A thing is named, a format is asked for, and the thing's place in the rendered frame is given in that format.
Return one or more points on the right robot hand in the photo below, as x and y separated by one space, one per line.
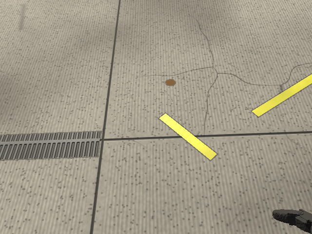
301 218

